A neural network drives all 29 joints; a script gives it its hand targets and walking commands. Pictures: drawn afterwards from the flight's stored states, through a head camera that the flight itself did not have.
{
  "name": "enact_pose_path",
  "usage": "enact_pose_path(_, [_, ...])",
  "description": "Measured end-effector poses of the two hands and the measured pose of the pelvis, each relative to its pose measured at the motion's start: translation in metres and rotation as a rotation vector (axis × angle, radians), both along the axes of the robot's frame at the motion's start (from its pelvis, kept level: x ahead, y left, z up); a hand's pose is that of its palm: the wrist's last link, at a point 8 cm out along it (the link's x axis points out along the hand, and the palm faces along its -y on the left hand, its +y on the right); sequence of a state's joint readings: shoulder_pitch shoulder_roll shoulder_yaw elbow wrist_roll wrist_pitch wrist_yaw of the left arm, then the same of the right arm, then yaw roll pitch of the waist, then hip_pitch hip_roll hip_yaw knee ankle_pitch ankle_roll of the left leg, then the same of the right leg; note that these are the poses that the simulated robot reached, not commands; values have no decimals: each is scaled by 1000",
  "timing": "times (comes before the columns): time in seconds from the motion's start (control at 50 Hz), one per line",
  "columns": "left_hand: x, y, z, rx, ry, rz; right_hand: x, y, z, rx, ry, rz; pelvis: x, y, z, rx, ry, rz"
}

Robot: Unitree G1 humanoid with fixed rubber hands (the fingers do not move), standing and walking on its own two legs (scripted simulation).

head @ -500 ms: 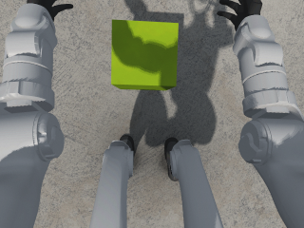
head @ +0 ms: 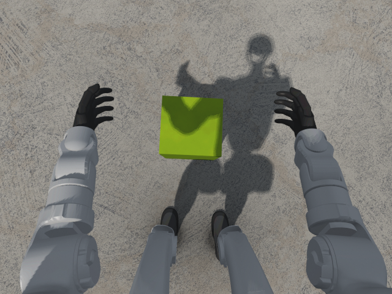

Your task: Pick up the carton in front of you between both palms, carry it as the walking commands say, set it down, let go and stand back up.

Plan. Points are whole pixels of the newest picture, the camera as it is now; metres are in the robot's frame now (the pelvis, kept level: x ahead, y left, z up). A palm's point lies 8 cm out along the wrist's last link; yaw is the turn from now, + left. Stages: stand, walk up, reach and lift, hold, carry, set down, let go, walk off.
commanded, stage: let go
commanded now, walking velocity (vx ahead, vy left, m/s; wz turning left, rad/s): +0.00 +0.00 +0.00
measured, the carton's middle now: (191, 132) +0.49 +0.01 -0.57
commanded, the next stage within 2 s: stand in 1.04 s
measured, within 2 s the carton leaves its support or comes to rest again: neither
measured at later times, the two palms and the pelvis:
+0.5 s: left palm (47, 233) +0.25 +0.23 -0.01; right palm (366, 233) +0.24 -0.24 -0.01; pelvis +0.04 -0.01 +0.07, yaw +0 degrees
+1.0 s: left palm (35, 267) +0.21 +0.22 +0.01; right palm (380, 259) +0.21 -0.24 +0.01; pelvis +0.05 -0.01 +0.08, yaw +0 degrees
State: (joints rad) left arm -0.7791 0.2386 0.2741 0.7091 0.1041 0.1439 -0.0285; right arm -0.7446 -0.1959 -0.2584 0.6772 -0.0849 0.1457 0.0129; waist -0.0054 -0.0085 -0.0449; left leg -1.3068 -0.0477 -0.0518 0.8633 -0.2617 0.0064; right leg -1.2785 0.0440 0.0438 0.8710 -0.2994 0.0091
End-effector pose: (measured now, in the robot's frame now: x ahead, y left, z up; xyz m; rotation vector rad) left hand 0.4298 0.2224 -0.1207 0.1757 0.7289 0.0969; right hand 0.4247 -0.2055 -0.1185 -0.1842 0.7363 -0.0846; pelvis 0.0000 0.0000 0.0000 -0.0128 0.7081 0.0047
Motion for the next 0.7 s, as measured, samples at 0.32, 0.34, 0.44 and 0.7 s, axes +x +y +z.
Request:
enact_pose_path(0.32, [-111,1,71,-10,26,-16,-113,-24,72,11,27,0,30,-5,47,9,-266,-5])
enact_pose_path(0.34, [-119,1,75,-10,29,-17,-122,-25,76,11,29,-1,31,-5,50,10,-290,-5])
enact_pose_path(0.44, [-158,2,96,-10,42,-20,-161,-30,97,13,39,-5,38,-6,62,13,-421,-7])
enact_pose_path(0.7, [-217,3,128,-14,59,-21,-213,-34,128,17,51,3,52,-6,77,16,-713,-8])
